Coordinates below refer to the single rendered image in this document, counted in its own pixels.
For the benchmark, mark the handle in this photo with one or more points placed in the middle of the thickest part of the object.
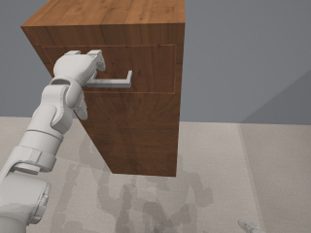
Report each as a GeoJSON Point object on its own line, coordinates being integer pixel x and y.
{"type": "Point", "coordinates": [113, 83]}

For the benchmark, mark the left robot hand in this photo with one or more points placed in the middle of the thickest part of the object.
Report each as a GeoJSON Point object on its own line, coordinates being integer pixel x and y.
{"type": "Point", "coordinates": [80, 68]}

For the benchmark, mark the left robot upper arm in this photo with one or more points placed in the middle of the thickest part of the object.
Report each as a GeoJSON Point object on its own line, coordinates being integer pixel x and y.
{"type": "Point", "coordinates": [23, 201]}

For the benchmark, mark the drawer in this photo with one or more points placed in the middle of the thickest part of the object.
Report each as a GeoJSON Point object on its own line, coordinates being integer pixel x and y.
{"type": "Point", "coordinates": [152, 65]}

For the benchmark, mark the robot left forearm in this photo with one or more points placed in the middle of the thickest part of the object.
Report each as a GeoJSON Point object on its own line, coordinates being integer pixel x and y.
{"type": "Point", "coordinates": [43, 136]}

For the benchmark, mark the cabinet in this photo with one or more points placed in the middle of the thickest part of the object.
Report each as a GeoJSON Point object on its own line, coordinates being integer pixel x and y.
{"type": "Point", "coordinates": [136, 133]}

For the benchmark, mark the right robot hand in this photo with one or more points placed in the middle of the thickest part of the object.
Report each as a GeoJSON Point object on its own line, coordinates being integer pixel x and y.
{"type": "Point", "coordinates": [248, 227]}

